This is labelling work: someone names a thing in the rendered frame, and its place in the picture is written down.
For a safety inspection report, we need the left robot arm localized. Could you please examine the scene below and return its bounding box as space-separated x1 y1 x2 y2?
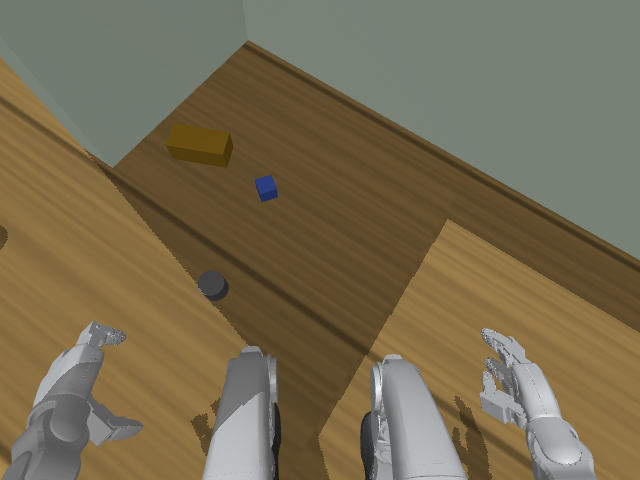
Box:
1 394 91 480

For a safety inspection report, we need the right robot hand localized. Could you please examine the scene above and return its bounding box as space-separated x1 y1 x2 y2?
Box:
480 328 562 431

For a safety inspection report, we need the left robot hand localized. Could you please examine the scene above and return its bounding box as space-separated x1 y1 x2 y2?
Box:
33 320 144 446

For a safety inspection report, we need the right robot arm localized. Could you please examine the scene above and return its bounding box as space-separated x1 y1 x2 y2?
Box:
526 417 598 480

